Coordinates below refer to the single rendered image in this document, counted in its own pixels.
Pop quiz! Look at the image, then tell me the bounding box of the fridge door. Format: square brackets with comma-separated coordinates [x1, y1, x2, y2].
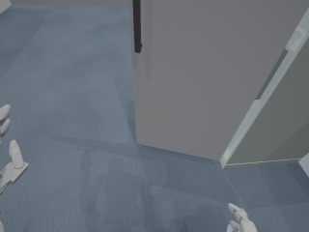
[128, 0, 309, 161]

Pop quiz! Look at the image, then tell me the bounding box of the robot left hand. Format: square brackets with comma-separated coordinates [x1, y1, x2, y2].
[0, 104, 29, 195]

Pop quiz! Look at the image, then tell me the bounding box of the handle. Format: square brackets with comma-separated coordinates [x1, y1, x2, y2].
[132, 0, 143, 53]

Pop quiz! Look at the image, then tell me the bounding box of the robot right hand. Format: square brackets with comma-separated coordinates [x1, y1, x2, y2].
[226, 203, 258, 232]

